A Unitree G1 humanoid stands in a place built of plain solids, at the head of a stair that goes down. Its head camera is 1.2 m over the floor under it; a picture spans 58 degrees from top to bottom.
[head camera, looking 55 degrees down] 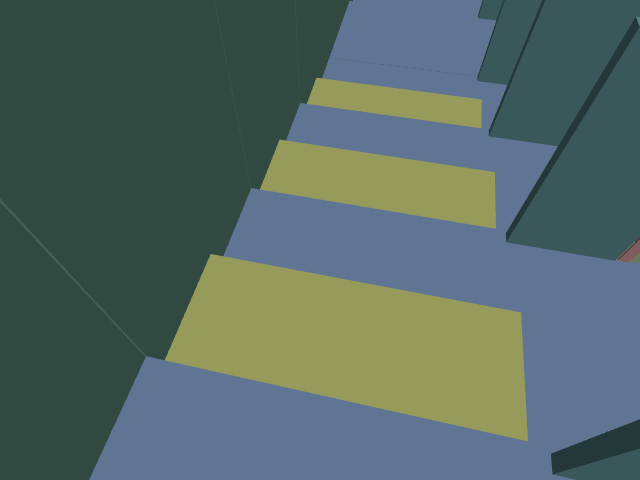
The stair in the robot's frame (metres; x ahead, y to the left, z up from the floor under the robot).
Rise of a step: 0.12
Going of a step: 0.44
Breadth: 1.10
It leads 12 degrees to the right of straight ahead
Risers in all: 6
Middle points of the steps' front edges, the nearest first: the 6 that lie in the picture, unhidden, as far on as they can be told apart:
0.32 -0.04 0.00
0.75 -0.14 -0.12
1.18 -0.23 -0.25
1.62 -0.33 -0.35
2.05 -0.42 -0.46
2.48 -0.51 -0.58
